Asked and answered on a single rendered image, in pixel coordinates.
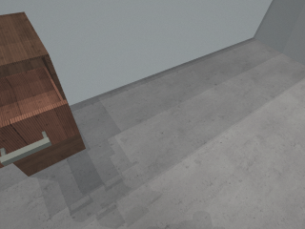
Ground drawer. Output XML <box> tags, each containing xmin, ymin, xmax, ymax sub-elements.
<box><xmin>0</xmin><ymin>66</ymin><xmax>79</xmax><ymax>169</ymax></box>

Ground handle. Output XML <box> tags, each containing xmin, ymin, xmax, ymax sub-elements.
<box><xmin>0</xmin><ymin>131</ymin><xmax>52</xmax><ymax>166</ymax></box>

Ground cabinet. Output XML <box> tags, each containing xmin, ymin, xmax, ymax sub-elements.
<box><xmin>0</xmin><ymin>11</ymin><xmax>86</xmax><ymax>177</ymax></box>

